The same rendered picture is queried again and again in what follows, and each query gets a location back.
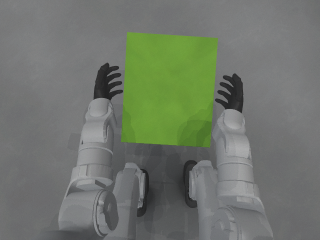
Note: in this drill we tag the right robot foot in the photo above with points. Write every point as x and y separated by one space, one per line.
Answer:
186 175

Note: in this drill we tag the right robot forearm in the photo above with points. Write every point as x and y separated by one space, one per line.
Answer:
235 186

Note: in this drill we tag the carton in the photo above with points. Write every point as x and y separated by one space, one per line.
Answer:
169 85

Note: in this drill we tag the robot left shin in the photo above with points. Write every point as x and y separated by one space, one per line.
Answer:
132 166

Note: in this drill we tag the left robot forearm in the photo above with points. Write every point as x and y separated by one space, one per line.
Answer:
93 170

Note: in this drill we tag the left robot hand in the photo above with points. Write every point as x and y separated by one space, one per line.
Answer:
102 88

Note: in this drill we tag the right robot hand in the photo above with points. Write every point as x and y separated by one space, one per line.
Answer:
236 99

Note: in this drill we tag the robot right upper arm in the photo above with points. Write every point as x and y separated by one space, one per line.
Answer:
234 223

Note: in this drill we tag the robot left upper arm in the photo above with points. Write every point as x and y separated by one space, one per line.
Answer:
85 215

